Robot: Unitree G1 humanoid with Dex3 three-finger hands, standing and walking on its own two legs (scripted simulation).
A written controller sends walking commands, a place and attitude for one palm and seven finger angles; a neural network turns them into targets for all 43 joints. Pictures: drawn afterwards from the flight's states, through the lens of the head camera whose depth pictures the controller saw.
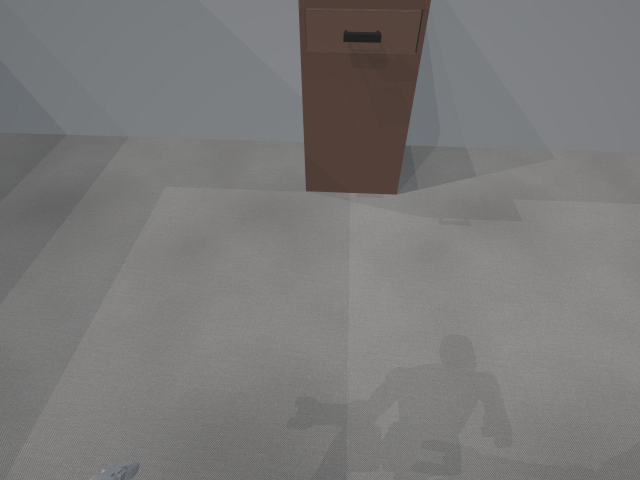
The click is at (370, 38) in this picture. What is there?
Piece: drawer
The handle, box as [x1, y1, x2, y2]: [343, 30, 380, 42]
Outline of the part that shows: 343,41 380,42 379,31 347,32 345,30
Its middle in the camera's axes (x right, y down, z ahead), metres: +0.15 -0.74 +1.39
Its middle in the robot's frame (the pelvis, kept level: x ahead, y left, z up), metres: +1.54 -0.09 -0.01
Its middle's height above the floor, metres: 0.76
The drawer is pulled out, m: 0.00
